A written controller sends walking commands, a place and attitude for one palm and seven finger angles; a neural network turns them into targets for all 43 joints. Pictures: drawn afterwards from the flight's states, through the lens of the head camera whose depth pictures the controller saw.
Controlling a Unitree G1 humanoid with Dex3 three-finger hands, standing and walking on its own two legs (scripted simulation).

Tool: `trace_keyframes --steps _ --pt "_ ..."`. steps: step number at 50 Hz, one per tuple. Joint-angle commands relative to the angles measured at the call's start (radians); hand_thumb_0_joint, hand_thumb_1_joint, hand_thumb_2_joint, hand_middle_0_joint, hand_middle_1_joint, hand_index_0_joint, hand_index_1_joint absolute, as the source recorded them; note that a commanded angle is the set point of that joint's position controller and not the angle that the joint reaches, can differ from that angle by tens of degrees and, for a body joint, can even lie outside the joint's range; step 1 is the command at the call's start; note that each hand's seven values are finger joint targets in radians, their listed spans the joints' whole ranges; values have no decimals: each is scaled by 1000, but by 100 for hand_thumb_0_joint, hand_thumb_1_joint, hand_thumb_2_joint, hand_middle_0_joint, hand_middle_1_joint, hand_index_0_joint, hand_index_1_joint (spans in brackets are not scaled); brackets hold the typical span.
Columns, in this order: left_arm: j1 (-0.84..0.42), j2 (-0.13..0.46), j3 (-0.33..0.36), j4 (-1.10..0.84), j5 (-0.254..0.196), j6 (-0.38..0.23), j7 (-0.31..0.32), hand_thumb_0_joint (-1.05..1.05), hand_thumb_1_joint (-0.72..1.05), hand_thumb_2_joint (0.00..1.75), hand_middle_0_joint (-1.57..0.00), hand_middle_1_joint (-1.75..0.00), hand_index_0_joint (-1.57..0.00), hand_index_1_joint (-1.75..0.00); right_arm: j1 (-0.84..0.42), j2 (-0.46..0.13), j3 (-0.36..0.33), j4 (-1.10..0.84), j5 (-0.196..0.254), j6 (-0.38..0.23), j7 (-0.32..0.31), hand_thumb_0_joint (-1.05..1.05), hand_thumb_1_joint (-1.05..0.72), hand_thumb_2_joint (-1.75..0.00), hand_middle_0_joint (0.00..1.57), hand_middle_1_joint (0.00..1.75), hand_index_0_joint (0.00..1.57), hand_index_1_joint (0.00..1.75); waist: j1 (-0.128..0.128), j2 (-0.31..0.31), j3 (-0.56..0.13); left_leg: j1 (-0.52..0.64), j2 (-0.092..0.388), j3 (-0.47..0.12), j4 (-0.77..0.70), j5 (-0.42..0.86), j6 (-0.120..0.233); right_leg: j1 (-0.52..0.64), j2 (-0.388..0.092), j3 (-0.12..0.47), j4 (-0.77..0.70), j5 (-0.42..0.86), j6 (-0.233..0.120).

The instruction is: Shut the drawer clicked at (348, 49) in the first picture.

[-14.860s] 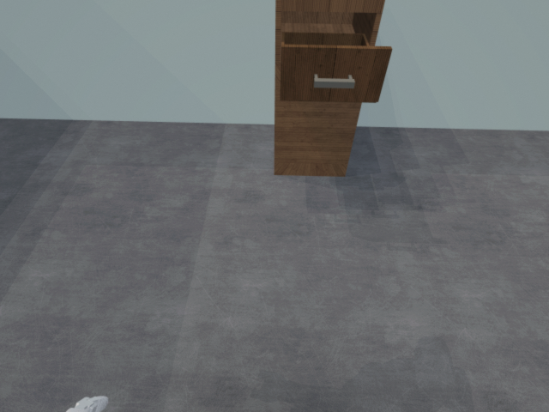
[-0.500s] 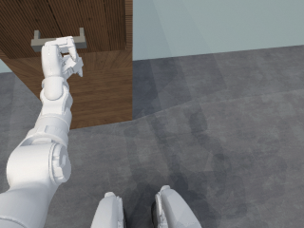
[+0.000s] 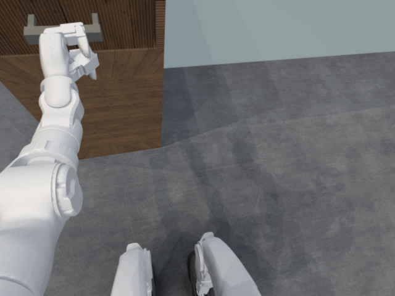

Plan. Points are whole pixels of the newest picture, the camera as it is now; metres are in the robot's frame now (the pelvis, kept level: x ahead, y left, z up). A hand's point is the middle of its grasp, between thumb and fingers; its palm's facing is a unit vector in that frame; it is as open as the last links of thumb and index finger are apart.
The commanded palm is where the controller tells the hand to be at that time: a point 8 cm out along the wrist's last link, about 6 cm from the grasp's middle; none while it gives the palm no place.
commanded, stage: pull the fist back off the drawer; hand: left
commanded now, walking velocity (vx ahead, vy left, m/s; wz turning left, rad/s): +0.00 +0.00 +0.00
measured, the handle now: (64, 26) +0.63 +0.17 +0.07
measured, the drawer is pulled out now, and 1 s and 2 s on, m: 0.00 0.00 0.00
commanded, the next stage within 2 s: draw the hand back to the body in 0.72 s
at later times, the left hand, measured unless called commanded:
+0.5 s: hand (94, 57) +0.56 +0.12 +0.07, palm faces +0.08 -1.00 -0.05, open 3.1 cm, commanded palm +0.54 +0.15 +0.07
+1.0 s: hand (87, 63) +0.53 +0.12 +0.09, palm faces +0.07 -1.00 -0.05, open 3.3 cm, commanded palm +0.47 +0.17 +0.11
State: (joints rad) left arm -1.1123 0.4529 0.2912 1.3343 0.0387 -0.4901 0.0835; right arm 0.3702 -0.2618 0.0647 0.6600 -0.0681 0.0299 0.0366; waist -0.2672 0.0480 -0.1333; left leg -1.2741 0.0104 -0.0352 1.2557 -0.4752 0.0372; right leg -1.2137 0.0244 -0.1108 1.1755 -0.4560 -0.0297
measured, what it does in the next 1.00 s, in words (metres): shifts its weight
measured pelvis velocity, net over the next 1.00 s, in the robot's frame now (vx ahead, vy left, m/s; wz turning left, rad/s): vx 0.06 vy -0.01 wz -0.03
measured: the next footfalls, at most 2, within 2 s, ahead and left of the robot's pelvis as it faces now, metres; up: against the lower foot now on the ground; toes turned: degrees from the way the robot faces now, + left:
none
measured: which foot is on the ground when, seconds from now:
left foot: down 0.00-1.00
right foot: down 0.00-1.00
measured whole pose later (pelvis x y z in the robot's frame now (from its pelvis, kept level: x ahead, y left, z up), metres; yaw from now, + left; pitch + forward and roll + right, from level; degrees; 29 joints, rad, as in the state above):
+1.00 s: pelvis +0.06 -0.01 +0.04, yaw -2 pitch +24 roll -2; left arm -0.60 0.27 0.27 0.77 -0.08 -0.43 0.03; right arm 0.36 -0.24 0.00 0.57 -0.01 0.12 0.07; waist -0.14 0.05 -0.14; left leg -0.97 0.03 0.03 1.07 -0.51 0.03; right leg -0.95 0.05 -0.03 1.03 -0.49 -0.03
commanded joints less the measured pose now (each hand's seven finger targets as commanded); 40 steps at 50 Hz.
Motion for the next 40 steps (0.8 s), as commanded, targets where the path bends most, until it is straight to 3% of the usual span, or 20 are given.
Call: trace_keyframes --steps 1,3,4,7,11,12,14,19,20,22,24,25,26,28,31,33,34,36,37,40 --pt "-750 194 -23 -277 -4 -49 19 0 90 90 -140 -160 -140 -160 190 -200 -60 -24 6 -27 -25 0 -90 -90 20 30 20 30 -117 201 -476 454 10 -95 -191 -32 4 86 23 86 -185 -17 10" --pt "-743 237 10 -267 -3 -47 19 0 90 90 -140 -160 -140 -160 196 -204 -57 -28 5 -33 -25 0 -90 -90 20 30 20 30 -103 210 -504 454 7 -96 -187 -20 3 101 25 86 -178 -13 6" --pt "-744 242 15 -269 -3 -47 17 0 90 90 -140 -160 -140 -160 195 -204 -57 -30 4 -35 -27 0 -90 -90 20 30 20 30 -104 186 -509 440 7 -95 -182 -21 5 112 24 85 -176 -13 7" --pt "-734 209 2 -262 -5 -48 13 0 90 90 -140 -160 -140 -160 199 -201 -60 -32 2 -42 -20 0 -90 -90 20 30 20 30 -97 209 -506 457 8 -100 -181 -12 3 92 24 80 -169 -7 4" --pt "-710 217 18 -244 -3 -40 15 0 90 90 -140 -160 -140 -160 203 -207 -61 -30 -1 -39 -15 0 -90 -90 20 30 20 30 -88 167 -483 419 8 -102 -180 -36 3 103 21 81 -170 -20 5" --pt "-715 210 16 -262 -3 -46 14 0 90 90 -140 -160 -140 -160 205 -208 -64 -33 -1 -40 -12 0 -90 -90 20 30 20 30 -83 198 -502 452 9 -109 -183 -20 1 89 20 77 -162 -10 3" --pt "-690 206 25 -255 0 -43 13 0 90 90 -140 -160 -140 -160 208 -208 -69 -31 -3 -37 -7 0 -90 -90 20 30 20 30 -69 194 -515 467 12 -115 -181 -6 -3 86 19 72 -157 2 3" --pt "-629 173 20 -256 -2 -34 11 0 90 90 -140 -160 -140 -160 211 -204 -74 -36 -4 -24 3 0 -90 -90 20 30 20 30 -52 159 -504 463 11 -109 -178 25 -3 107 19 69 -156 15 2" --pt "-620 138 -3 -271 -4 -34 8 0 90 90 -140 -160 -140 -160 210 -200 -76 -39 -4 -21 6 0 -90 -90 20 30 20 30 -51 161 -505 469 10 -104 -180 37 -3 114 19 70 -161 21 3" --pt "-569 127 6 -290 -11 -38 7 0 90 90 -140 -160 -140 -160 209 -198 -81 -43 -3 -17 12 0 -90 -90 20 30 20 30 -27 178 -541 510 10 -104 -181 73 -6 122 20 66 -154 39 -2" --pt "-526 119 7 -304 -16 -38 3 0 90 90 -140 -160 -140 -160 205 -196 -84 -47 0 -6 12 0 -90 -90 20 30 20 30 -15 155 -536 513 12 -98 -183 101 -8 144 20 67 -158 55 -1" --pt "-507 80 -17 -303 -23 -34 1 0 90 90 -140 -160 -140 -160 198 -190 -84 -49 3 -3 16 0 -90 -90 20 30 20 30 -18 154 -517 505 9 -86 -182 96 -6 148 22 69 -168 52 1" --pt "-491 106 11 -324 -26 -37 3 0 90 90 -140 -160 -140 -160 201 -191 -87 -47 1 0 15 0 -90 -90 20 30 20 30 -10 134 -524 504 11 -83 -181 117 -5 171 21 69 -168 65 1" --pt "-405 94 18 -354 -31 -44 -3 0 90 90 -140 -160 -140 -160 194 -187 -91 -63 5 10 17 0 -90 -90 20 30 20 30 25 157 -570 549 10 -74 -184 185 -12 199 23 68 -163 104 -3" --pt "-306 56 7 -372 -45 -46 -8 0 90 90 -140 -160 -140 -160 184 -175 -97 -74 12 25 20 0 -90 -90 20 30 20 30 37 84 -535 517 7 -45 -188 218 -6 279 27 76 -185 145 2" --pt "-320 49 1 -390 -44 -52 -5 0 90 90 -140 -160 -140 -160 184 -173 -97 -72 12 34 19 0 -90 -90 20 30 20 30 29 94 -507 527 9 -43 -188 248 -6 266 27 74 -181 174 3" --pt "-303 77 28 -407 -42 -59 1 0 90 90 -140 -160 -140 -160 187 -172 -100 -73 11 39 18 0 -90 -90 20 30 20 30 45 80 -524 525 6 -38 -185 275 -6 299 26 78 -177 202 3" --pt "-256 64 32 -417 -46 -64 6 0 90 90 -140 -160 -140 -160 179 -162 -101 -82 12 45 19 0 -90 -90 20 30 20 30 54 65 -527 508 1 -19 -183 301 -4 350 26 87 -182 254 6" --pt "-244 84 51 -425 -45 -72 8 0 90 90 -140 -160 -140 -160 183 -163 -103 -82 11 48 18 0 -90 -90 20 30 20 30 58 57 -535 518 1 -17 -180 330 -4 363 27 89 -173 289 6" --pt "-197 46 26 -431 -43 -81 -1 0 90 90 -140 -160 -140 -160 174 -152 -106 -86 14 58 20 0 -90 -90 20 30 20 30 60 41 -523 506 -3 -3 -174 369 -3 398 26 96 -174 353 10"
